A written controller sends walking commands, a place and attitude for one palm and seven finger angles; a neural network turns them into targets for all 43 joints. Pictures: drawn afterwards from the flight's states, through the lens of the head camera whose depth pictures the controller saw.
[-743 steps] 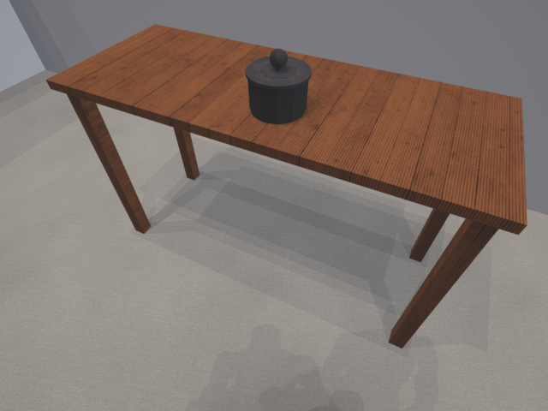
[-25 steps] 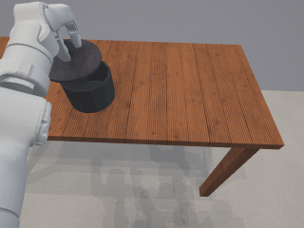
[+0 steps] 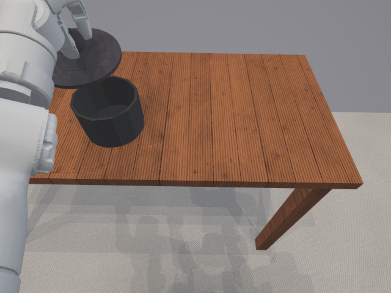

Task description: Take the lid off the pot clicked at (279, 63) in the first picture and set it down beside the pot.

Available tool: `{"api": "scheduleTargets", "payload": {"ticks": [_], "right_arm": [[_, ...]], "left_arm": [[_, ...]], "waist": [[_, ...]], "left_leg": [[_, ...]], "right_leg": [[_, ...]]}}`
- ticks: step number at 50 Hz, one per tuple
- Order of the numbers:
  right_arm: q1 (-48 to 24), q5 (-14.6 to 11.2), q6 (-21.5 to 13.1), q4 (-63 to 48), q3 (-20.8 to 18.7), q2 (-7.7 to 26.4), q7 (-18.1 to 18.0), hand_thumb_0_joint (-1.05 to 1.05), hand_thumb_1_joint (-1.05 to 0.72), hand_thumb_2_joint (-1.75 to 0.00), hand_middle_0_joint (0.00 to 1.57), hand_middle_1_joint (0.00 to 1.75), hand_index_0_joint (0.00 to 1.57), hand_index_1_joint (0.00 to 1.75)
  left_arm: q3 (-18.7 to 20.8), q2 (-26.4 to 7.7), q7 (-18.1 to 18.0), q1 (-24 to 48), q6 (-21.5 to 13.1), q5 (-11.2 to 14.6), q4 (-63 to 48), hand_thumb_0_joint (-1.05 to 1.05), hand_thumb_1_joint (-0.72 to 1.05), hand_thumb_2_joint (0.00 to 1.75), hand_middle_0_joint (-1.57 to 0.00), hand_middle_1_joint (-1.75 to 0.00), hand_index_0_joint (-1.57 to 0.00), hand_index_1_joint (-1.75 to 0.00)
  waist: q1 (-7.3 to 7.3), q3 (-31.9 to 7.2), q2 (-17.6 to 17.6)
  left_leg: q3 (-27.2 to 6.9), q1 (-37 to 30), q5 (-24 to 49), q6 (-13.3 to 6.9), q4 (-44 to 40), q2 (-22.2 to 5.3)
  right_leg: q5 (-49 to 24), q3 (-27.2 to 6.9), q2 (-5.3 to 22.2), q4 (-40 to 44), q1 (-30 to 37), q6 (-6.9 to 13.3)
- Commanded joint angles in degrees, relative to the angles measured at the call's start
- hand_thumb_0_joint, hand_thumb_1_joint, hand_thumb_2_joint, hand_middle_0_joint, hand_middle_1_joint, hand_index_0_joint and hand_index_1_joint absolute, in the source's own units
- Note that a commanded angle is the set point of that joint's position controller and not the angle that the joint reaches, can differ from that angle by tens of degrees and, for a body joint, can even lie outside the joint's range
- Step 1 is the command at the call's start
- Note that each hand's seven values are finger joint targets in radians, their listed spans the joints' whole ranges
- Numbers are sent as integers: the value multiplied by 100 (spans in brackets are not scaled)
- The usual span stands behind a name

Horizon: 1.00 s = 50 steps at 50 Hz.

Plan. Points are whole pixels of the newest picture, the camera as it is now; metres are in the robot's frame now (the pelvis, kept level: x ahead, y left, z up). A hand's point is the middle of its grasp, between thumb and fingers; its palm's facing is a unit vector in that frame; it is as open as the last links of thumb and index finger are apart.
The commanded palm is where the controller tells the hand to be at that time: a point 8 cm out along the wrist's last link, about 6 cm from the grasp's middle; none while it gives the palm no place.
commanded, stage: lift the lid straight up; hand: left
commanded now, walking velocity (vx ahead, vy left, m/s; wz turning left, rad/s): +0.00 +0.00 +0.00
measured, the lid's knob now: (71, 41) +0.54 +0.18 +0.23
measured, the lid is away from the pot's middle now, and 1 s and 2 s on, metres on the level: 0.02 0.04 0.16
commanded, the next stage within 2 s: move the lid sideways beside the pot in 0.60 s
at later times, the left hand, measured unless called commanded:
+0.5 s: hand (56, 11) +0.50 +0.17 +0.30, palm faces -0.24 -0.09 -0.97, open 7.1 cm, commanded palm +0.53 +0.16 +0.36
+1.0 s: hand (39, 14) +0.52 +0.20 +0.29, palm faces -0.24 -0.07 -0.97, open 7.1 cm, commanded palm +0.54 +0.20 +0.36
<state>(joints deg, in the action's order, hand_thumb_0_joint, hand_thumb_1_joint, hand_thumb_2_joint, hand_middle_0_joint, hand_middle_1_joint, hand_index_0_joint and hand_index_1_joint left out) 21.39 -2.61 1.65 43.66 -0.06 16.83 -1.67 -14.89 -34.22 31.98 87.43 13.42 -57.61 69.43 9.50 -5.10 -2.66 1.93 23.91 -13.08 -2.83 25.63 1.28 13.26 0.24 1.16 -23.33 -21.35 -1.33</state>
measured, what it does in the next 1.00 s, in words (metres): stands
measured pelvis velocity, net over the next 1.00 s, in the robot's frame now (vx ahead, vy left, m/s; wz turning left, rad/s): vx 0.00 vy -0.01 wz -0.01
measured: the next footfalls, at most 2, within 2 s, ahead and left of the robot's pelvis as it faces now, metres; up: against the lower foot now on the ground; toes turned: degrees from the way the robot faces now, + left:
none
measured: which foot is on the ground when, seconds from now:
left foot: down 0.00-1.00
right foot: down 0.00-1.00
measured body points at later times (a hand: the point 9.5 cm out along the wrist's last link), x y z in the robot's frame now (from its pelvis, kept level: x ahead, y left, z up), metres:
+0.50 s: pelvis +0.00 -0.01 +0.00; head +0.05 -0.02 +0.45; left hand +0.51 +0.17 +0.35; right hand +0.03 -0.28 -0.13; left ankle -0.02 +0.09 -0.74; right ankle -0.03 -0.14 -0.74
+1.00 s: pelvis +0.00 -0.01 +0.00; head +0.06 -0.01 +0.45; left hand +0.52 +0.20 +0.34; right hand +0.01 -0.29 -0.13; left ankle -0.02 +0.09 -0.74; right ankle -0.03 -0.14 -0.74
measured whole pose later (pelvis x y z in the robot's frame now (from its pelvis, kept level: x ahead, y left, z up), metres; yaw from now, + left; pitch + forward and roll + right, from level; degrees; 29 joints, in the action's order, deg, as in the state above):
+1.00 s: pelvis +0.00 -0.01 +0.00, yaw +0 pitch +11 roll -1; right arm 19.0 -3.2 3.9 42.5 0.9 17.3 -2.6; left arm -15.0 -39.3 33.5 89.0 12.8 -59.4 67.1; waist 9.3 -4.6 -2.6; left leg 2.0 22.7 -13.0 -2.4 24.6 0.6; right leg 12.7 0.1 0.4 -21.6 -19.9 -0.9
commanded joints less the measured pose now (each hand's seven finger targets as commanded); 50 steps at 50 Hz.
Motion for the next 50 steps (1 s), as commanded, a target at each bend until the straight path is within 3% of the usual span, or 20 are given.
{"api": "scheduleTargets", "payload": {"ticks": [1, 4, 7, 9, 12, 14, 16, 17, 20, 22, 25, 27, 29, 32, 33, 35, 38, 42, 47, 50], "right_arm": [[334, 30, -214, -440, -331, 907, -68, 0, -90, -90, 20, 30, 20, 30], [302, 4, -93, -366, -287, 983, -53, 0, -90, -90, 20, 30, 20, 30], [297, 5, -123, -412, -286, 980, -89, 0, -90, -90, 20, 30, 20, 30], [177, 14, -121, -463, -250, 948, -98, 0, -90, -90, 20, 30, 20, 30], [192, -19, -180, -462, -261, 927, -101, 0, -90, -90, 20, 30, 20, 30], [159, 27, -176, -437, -242, 930, -101, 0, -90, -90, 20, 30, 20, 30], [124, -24, -126, -412, -200, 951, -131, 0, -90, -90, 20, 30, 20, 30], [113, -52, -102, -413, -196, 995, -147, 0, -90, -90, 20, 30, 20, 30], [-9, -22, -193, -481, -167, 915, -163, 0, -90, -90, 20, 30, 20, 30], [97, -28, -214, -441, -203, 934, -173, 0, -90, -90, 20, 30, 20, 30], [-27, -39, -121, -408, -149, 961, -176, 0, -90, -90, 20, 30, 20, 30], [-38, -79, -118, -402, -143, 979, -189, 0, -90, -90, 20, 30, 20, 30], [-41, -16, -141, -405, -138, 958, -197, 0, -90, -90, 20, 30, 20, 30], [13, -45, -183, -431, -146, 942, -237, 0, -90, -90, 20, 30, 20, 30], [28, -7, -182, -392, -151, 951, -233, 0, -90, -90, 20, 30, 20, 30], [-28, -31, -195, -437, -138, 920, -245, 0, -90, -90, 20, 30, 20, 30], [6, 32, -98, -524, -178, 936, -246, 0, -90, -90, 20, 30, 20, 30], [38, -52, 81, -554, -166, 978, -202, 0, -90, -90, 20, 30, 20, 30], [113, -53, 105, -580, -221, 972, -183, 0, -90, -90, 20, 30, 20, 30], [123, -51, 105, -499, -226, 964, -198, 0, -90, -90, 20, 30, 20, 30]], "left_arm": [[208, -1090, -281, 3960, -19, -109, -1491, 0, 81, 64, -94, -111, -90, -109], [187, -1100, -226, 3771, 128, -118, -1094, 0, 81, 64, -94, -111, -90, -109], [79, -958, -269, 3800, 164, -80, -1181, 0, 81, 64, -94, -111, -90, -109], [224, -1244, -243, 4100, 158, -185, -1372, 0, 81, 64, -94, -111, -90, -109], [-32, -824, -256, 4169, 174, -57, -1584, 0, 81, 64, -94, -111, -90, -109], [232, -1232, -224, 4138, 215, -227, -1370, 0, 81, 64, -94, -111, -90, -109], [120, -1099, -189, 3878, 332, -208, -886, 0, 81, 64, -94, -111, -90, -109], [-6, -875, -200, 3898, 347, -81, -959, 0, 81, 64, -94, -111, -90, -109], [51, -1114, -237, 4535, 290, -191, -1542, 0, 81, 64, -94, -111, -90, -109], [-24, -872, -227, 4152, 320, -126, -1352, 0, 81, 64, -94, -111, -90, -109], [30, -999, -187, 3989, 449, -230, -858, 0, 81, 64, -94, -111, -90, -109], [-172, -600, -226, 3994, 457, -74, -927, 0, 81, 64, -94, -111, -90, -109], [21, -1038, -245, 4221, 411, -245, -1172, 0, 81, 64, -94, -111, -90, -109], [-56, -855, -261, 4155, 371, -125, -1215, 0, 81, 64, -94, -111, -90, -109], [111, -1211, -250, 4200, 354, -243, -1287, 0, 81, 64, -94, -111, -90, -109], [47, -1159, -244, 4399, 336, -240, -1367, 0, 81, 64, -94, -111, -90, -109], [437, -1791, -299, 4065, -36, -323, -1835, 0, 81, 64, -94, -111, -90, -109], [253, -1631, -224, 3481, -32, -245, -1187, 0, 81, 64, -94, -111, -90, -109], [157, -1558, -188, 3823, -129, -219, -1732, 0, 81, 64, -94, -111, -90, -109], [183, -1623, -129, 3824, -129, -258, -1502, 0, 81, 64, -94, -111, -90, -109]], "waist": [[-4, -2790, -212], [37, -2351, 146], [44, -2506, -88], [10, -2620, 34], [19, -2684, -355], [-15, -2645, -55], [31, -2254, 341], [51, -2208, 126], [6, -2657, -89], [20, -2597, -62], [31, -2166, 371], [54, -2115, 54], [25, -2492, 101], [45, -2497, -22], [-2, -2651, 240], [24, -2609, 123], [-81, -2930, 75], [-58, -2276, -31], [-36, -2701, -328], [7, -2536, -50]], "left_leg": [[-430, -2630, 3160, -149, 297, 82], [-355, -2236, 2694, -145, 206, 89], [-365, -2407, 2924, -124, 247, 73], [-347, -2313, 2711, -165, 208, 99], [-422, -2667, 3206, -95, 225, 42], [-393, -2478, 2932, -141, 225, 70], [-302, -2097, 2369, -167, 121, 103], [-287, -2121, 2497, -141, 93, 85], [-332, -2356, 2498, -158, 113, 96], [-348, -2484, 2874, -142, 156, 54], [-238, -1975, 2070, -186, 57, 113], [-272, -2104, 2233, -151, 31, 71], [-260, -2189, 2238, -186, 92, 91], [-269, -2240, 2433, -174, 84, 82], [-267, -2230, 2440, -187, 111, 84], [-238, -2156, 2217, -207, 66, 115], [-214, -2249, 2935, -190, 195, 63], [-146, -1882, 2736, -154, 112, 53], [-237, -2458, 3261, -162, 216, -22], [-221, -2354, 2918, -222, 204, 15]], "right_leg": [[-2124, 198, -396, 29, 20, 265], [-2070, 242, -394, 116, 61, 257], [-2185, 236, -353, 111, 76, 285], [-2172, 192, -359, 104, 258, 262], [-2183, 237, -348, 101, 62, 284], [-2124, 211, -369, 99, 185, 262], [-2036, 242, -352, 166, 230, 246], [-2139, 238, -307, 200, 220, 266], [-2122, 190, -313, 139, 362, 260], [-2258, 220, -311, 167, 266, 263], [-2004, 238, -320, 200, 293, 237], [-1994, 256, -286, 231, 143, 265], [-2070, 206, -312, 191, 368, 248], [-2212, 200, -287, 216, 390, 255], [-2310, 186, -315, 163, 572, 228], [-2258, 183, -301, 172, 575, 230], [-2662, 98, -280, 97, 791, 230], [-2513, 180, -258, 142, 619, 278], [-2419, 192, -306, 170, 433, 266], [-2202, 217, -356, 212, 347, 221]]}}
